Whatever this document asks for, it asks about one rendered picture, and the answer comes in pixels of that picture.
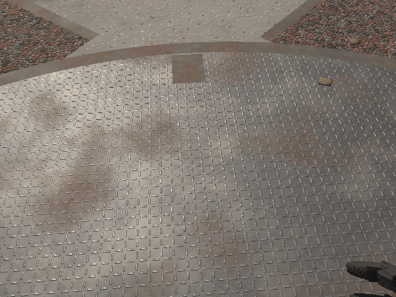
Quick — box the robot right hand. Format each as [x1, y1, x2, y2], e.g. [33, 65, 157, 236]
[346, 260, 396, 297]

